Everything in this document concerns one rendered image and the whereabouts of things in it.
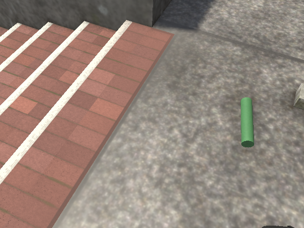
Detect stairs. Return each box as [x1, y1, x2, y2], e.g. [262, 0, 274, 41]
[0, 21, 117, 169]

